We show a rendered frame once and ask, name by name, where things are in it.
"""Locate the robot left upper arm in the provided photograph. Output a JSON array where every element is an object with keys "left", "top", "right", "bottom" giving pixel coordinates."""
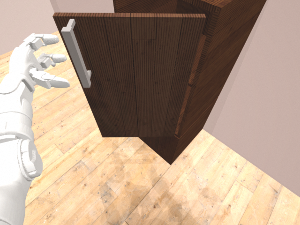
[{"left": 0, "top": 139, "right": 43, "bottom": 225}]

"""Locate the cupboard door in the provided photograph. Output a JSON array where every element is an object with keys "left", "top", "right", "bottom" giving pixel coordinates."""
[{"left": 53, "top": 13, "right": 206, "bottom": 137}]

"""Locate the handle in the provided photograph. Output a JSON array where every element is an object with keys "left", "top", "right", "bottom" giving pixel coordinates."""
[{"left": 61, "top": 19, "right": 91, "bottom": 88}]

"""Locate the robot left hand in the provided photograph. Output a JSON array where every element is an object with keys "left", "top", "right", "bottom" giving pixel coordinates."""
[{"left": 9, "top": 33, "right": 70, "bottom": 89}]

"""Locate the robot left forearm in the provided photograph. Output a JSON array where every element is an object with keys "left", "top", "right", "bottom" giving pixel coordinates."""
[{"left": 0, "top": 73, "right": 35, "bottom": 143}]

